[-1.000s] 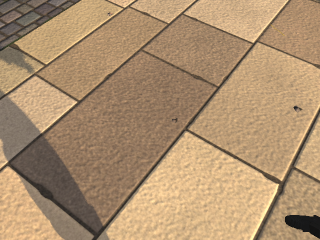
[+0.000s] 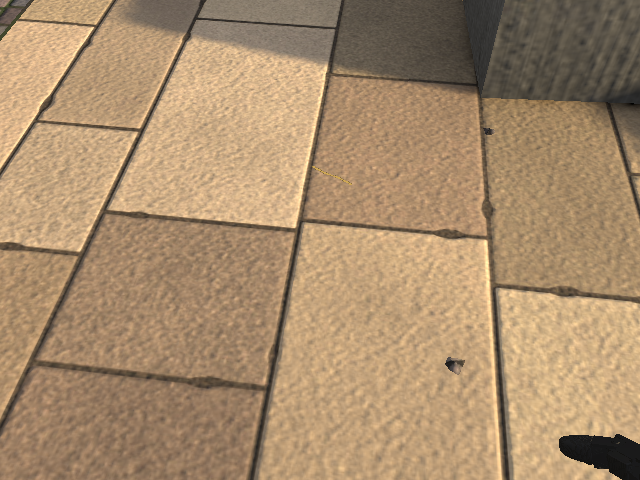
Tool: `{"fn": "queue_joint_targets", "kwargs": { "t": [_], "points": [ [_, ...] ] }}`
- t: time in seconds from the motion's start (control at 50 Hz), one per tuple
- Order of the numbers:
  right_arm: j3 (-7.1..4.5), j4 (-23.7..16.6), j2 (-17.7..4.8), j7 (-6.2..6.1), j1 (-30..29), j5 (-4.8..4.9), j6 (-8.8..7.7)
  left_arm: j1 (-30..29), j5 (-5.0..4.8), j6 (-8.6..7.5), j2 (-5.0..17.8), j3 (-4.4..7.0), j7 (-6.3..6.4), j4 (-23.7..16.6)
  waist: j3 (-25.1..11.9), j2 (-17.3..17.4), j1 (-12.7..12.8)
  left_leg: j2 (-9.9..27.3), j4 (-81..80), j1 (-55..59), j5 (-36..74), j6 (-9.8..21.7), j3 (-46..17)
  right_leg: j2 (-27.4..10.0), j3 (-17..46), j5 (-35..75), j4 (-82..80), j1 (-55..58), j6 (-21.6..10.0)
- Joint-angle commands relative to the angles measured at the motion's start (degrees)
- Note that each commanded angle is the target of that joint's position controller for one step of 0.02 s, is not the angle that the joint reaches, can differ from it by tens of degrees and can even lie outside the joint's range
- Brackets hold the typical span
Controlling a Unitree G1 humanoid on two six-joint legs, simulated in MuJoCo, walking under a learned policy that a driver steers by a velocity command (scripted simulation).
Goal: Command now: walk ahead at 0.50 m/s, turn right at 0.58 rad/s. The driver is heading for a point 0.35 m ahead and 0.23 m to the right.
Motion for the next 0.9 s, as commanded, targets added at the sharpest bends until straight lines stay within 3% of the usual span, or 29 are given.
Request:
{"fn": "queue_joint_targets", "kwargs": {
  "t": [0.02,0.04,0.06,0.08,0.12,0.14,0.22,0.32,0.38,0.42,0.46,0.48,0.5,0.52,0.54,0.56,0.58,0.6,0.62,0.64,0.68,0.76,0.86,0.9],
  "points": [
    [-5.27,1.13,-15.61,-0.20,19.86,-0.33,0.00,5.18,-1.04,-1.62,1.27,-1.12,-0.12,-6.76,-19.19,20.89,-7.04,26.25,-11.09,46.42,-25.50,15.13,-45.38,-1.05,-3.85,-7.77,34.34,-35.47,0.81],
    [-3.91,-0.14,-10.40,-0.30,16.54,0.29,0.23,1.95,-1.31,-1.38,6.64,0.20,-0.04,-5.69,-11.47,12.41,-8.33,23.94,-12.98,40.46,-32.85,12.97,-39.92,-4.39,-2.61,-2.72,39.52,-39.12,1.25],
    [-3.23,-0.43,-8.39,-0.57,13.88,0.23,0.75,-2.92,-0.66,-1.00,7.79,0.62,-0.05,-6.46,-5.98,8.06,-8.58,21.55,-12.90,33.67,-27.15,10.71,-30.39,-6.19,-4.95,1.79,40.04,-39.19,1.45],
    [-2.67,-0.30,-7.13,-0.64,11.46,-0.16,1.04,-5.04,-0.01,-0.82,7.17,0.70,-0.12,-7.04,-2.59,5.73,-7.54,19.02,-13.82,27.40,-19.28,9.93,-23.41,-7.90,-5.60,5.23,37.86,-37.39,1.59],
    [-2.12,0.45,-5.67,-0.87,9.45,-0.56,0.95,-5.10,-0.31,-0.32,5.30,0.81,-0.67,-7.52,0.10,7.89,-5.45,16.01,-16.55,20.47,-10.80,9.36,-14.65,-10.54,-6.14,8.80,34.00,-33.19,1.67],
    [-2.15,0.88,-5.37,-0.88,9.35,-0.27,0.71,-4.78,-0.53,0.01,4.18,0.64,-0.83,-7.50,0.24,8.16,-5.19,15.47,-17.68,19.53,-8.16,9.66,-11.67,-10.93,-6.82,9.45,32.81,-32.46,1.89],
    [-3.10,2.99,-7.90,-0.99,10.44,-0.19,0.30,-8.22,-0.03,0.55,2.18,0.05,-0.97,-9.11,0.99,4.99,-5.35,16.60,-20.08,21.11,1.48,11.36,-3.94,-11.78,-7.24,15.79,25.26,-35.66,3.20],
    [-3.44,4.96,-9.80,-1.30,11.43,0.25,1.26,-15.42,-0.07,-0.28,0.65,-0.72,-2.58,-10.47,2.71,3.94,-7.86,14.96,-20.13,23.61,7.02,9.25,6.16,-10.81,-11.30,28.31,9.67,-32.77,2.53],
    [-3.82,6.50,-11.19,-1.29,13.76,0.96,2.10,-19.79,-0.29,-0.42,0.35,-0.94,-3.62,-12.19,4.40,3.71,-9.15,16.21,-19.36,27.37,9.02,8.42,8.83,-10.01,-13.79,27.49,3.80,-31.91,1.05],
    [-4.20,7.06,-12.30,-1.27,14.03,1.60,2.79,-20.59,-0.25,-0.37,1.27,-0.56,-4.14,-13.17,4.47,4.26,-8.34,17.10,-16.43,30.50,17.83,7.52,10.58,-8.63,-15.59,23.20,1.32,-30.21,-0.73],
    [-4.70,7.12,-14.03,-1.68,13.63,2.25,3.54,-16.85,0.47,-0.10,3.39,0.62,-4.14,-12.96,1.29,6.12,-5.10,16.76,-7.05,31.90,40.15,6.39,12.55,-4.49,-18.68,17.25,0.06,-22.30,-3.15],
    [-4.58,7.07,-14.05,-1.91,13.03,2.48,3.94,-9.37,0.79,-0.09,5.51,1.92,-3.87,-11.14,-2.69,5.53,-0.58,15.25,3.00,30.14,46.36,5.13,13.61,-1.84,-19.46,19.83,-3.51,-12.41,-4.83],
    [-3.89,6.88,-12.56,-2.04,13.10,2.28,3.73,-1.07,0.95,0.09,8.35,3.41,-2.90,-9.07,-7.15,3.48,3.92,12.81,15.83,21.73,40.03,2.62,14.55,-1.94,-16.83,29.51,-7.32,2.56,-6.83],
    [-1.52,4.91,-5.08,-1.55,15.36,-1.65,3.09,2.27,1.05,0.44,13.10,3.68,-1.36,-8.03,-13.23,-11.69,0.82,6.98,35.47,3.21,-13.40,-0.28,13.80,-16.21,1.23,54.82,-2.61,20.87,-10.75],
    [-0.40,4.07,-5.80,-0.69,20.57,-0.45,1.89,-0.53,1.95,-0.38,14.94,3.15,-1.86,-11.25,-27.05,-15.51,-1.66,-0.80,52.23,-9.03,-36.32,-2.42,2.80,-30.05,28.79,54.59,-8.58,31.76,-23.97],
    [-2.09,5.29,-11.76,-0.33,14.78,1.72,1.67,-0.90,1.79,-0.49,9.71,1.94,-2.42,-10.72,-25.71,-3.77,2.06,3.05,53.04,-10.16,-30.93,-2.33,-2.74,-26.99,19.83,57.07,-10.28,27.43,-20.86],
    [-1.74,3.86,-10.82,-0.34,11.11,2.52,1.67,-3.34,1.21,-0.85,7.84,1.21,-2.56,-9.58,-16.60,-3.75,0.81,5.20,49.20,-12.61,-27.28,-1.89,-1.01,-24.02,10.19,58.93,-10.10,20.23,-18.12],
    [-1.48,4.70,-9.42,-1.01,10.06,1.57,1.92,-6.05,0.63,-1.10,6.33,0.76,-2.49,-8.95,-11.09,0.73,-1.19,7.18,44.64,-11.72,-24.06,-2.14,-0.40,-20.84,5.58,56.48,-11.49,12.13,-15.21],
    [-1.69,4.88,-9.56,-1.46,9.87,0.92,2.57,-8.61,0.64,-1.11,5.43,0.41,-2.30,-8.90,-8.16,-0.02,-2.93,8.08,41.36,-8.90,-21.91,-2.50,-0.32,-19.27,2.87,55.55,-13.36,5.40,-14.18],
    [-1.80,5.49,-9.46,-1.63,11.30,0.97,3.51,-10.20,1.37,-1.14,5.42,0.22,-2.20,-8.99,-7.16,-1.18,-4.68,8.20,40.25,-4.03,-20.13,-2.65,-0.32,-18.12,0.24,56.41,-15.49,-0.45,-13.52],
    [-1.48,6.55,-7.34,-2.11,14.23,0.63,4.78,-11.94,1.94,-1.75,5.59,0.30,-2.02,-8.02,-7.77,-2.05,-6.73,7.54,35.85,0.30,-17.15,-3.86,0.40,-17.40,-3.25,59.47,-17.28,-5.32,-14.16],
    [-0.72,6.27,-4.88,-2.54,10.90,-0.10,5.51,-13.39,1.90,-1.50,4.77,-0.06,-1.03,-5.53,-7.73,-3.97,-6.33,7.02,21.23,3.22,-8.61,-4.50,0.54,-14.74,-8.47,55.86,-17.84,-6.70,-12.21],
    [-0.96,5.69,-5.97,-2.09,5.85,0.26,6.02,-12.24,2.27,-0.41,4.06,-0.71,-1.01,-1.92,-5.78,-5.17,-4.05,5.74,9.06,7.75,-4.58,-3.66,0.30,-15.74,-6.05,40.59,-17.75,-6.29,-11.07],
    [-1.13,6.10,-5.78,-1.82,6.81,-0.28,5.76,-13.32,1.57,-0.16,2.96,-1.31,-1.11,-0.88,-4.96,-4.81,-5.62,4.64,0.84,12.60,-1.64,-1.97,1.21,-14.79,-5.35,33.39,-14.86,-7.19,-9.03]
  ]
}}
